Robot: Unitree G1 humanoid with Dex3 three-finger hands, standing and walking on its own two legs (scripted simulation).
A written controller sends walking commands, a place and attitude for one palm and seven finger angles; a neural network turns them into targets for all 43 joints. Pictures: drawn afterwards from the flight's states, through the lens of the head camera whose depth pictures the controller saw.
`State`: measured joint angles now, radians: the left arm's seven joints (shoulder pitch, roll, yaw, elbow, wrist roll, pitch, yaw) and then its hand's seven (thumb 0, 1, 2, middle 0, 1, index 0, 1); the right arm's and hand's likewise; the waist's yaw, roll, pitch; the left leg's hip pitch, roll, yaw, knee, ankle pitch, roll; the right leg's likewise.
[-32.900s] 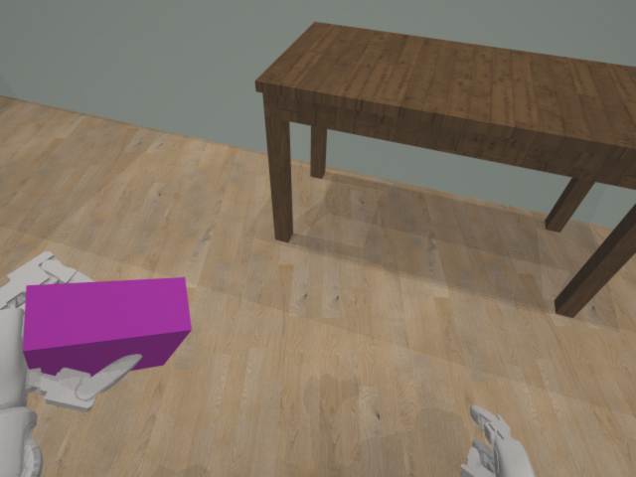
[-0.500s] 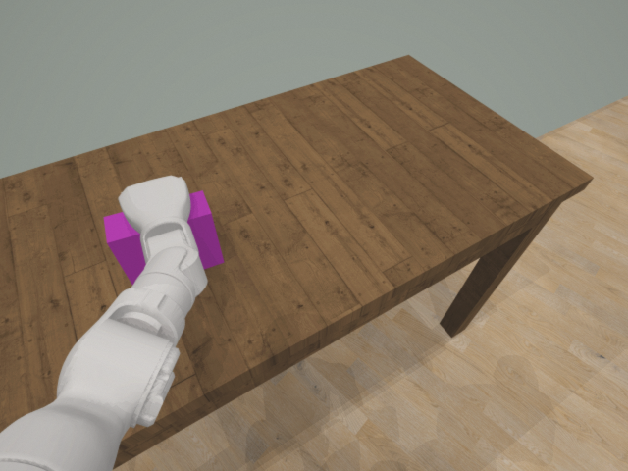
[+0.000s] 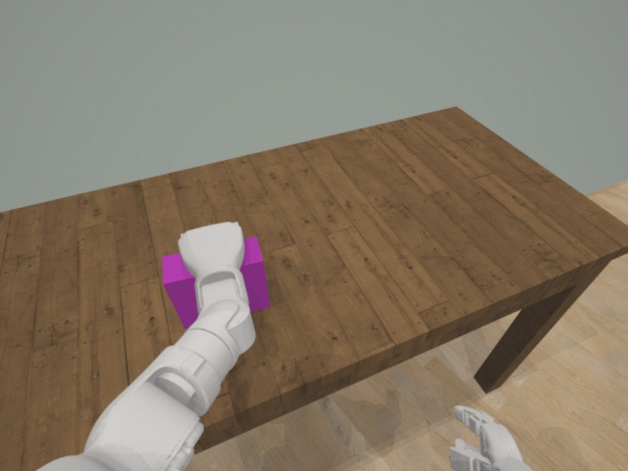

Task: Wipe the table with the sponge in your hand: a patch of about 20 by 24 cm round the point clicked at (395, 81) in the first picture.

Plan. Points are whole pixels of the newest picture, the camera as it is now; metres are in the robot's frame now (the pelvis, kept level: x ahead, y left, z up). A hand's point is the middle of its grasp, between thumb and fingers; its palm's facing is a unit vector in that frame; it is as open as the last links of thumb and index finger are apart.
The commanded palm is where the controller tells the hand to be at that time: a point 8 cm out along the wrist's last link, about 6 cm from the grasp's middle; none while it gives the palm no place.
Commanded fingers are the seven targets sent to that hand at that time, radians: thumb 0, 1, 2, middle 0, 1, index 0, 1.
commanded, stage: wipe back along the third lane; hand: left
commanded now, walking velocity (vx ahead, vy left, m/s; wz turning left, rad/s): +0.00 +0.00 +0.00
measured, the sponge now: (222, 291) +0.38 +0.18 -0.01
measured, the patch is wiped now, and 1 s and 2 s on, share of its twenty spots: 0.90 0.90 0.90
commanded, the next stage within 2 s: slide back across to the middle lane in 0.98 s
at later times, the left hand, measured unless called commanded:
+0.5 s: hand (231, 303) +0.33 +0.15 +0.03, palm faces -0.01 -0.03 -1.00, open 9.2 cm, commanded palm +0.28 +0.13 +0.06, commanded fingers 0.00 0.10 1.30 -1.20 -1.60 -1.20 -1.60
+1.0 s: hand (242, 325) +0.30 +0.13 +0.03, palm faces +0.00 -0.05 -1.00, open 9.2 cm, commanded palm +0.24 +0.11 +0.06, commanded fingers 0.00 0.10 1.30 -1.20 -1.60 -1.20 -1.60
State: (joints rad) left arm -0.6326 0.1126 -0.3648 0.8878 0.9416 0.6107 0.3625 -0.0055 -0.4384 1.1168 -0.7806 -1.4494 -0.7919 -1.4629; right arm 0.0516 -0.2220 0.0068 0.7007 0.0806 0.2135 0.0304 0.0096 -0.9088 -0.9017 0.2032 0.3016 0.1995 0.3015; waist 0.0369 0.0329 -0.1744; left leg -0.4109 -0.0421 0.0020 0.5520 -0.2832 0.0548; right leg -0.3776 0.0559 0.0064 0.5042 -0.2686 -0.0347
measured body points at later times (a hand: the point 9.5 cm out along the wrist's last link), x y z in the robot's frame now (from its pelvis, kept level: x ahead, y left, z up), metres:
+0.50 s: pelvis -0.01 -0.02 +0.00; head -0.04 -0.04 +0.45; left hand +0.33 +0.15 +0.09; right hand +0.21 -0.23 -0.09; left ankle -0.01 +0.08 -0.73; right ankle -0.02 -0.10 -0.73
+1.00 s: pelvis -0.01 -0.04 +0.00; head -0.05 -0.08 +0.45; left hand +0.29 +0.13 +0.09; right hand +0.21 -0.26 -0.08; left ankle -0.01 +0.08 -0.73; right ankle -0.02 -0.10 -0.73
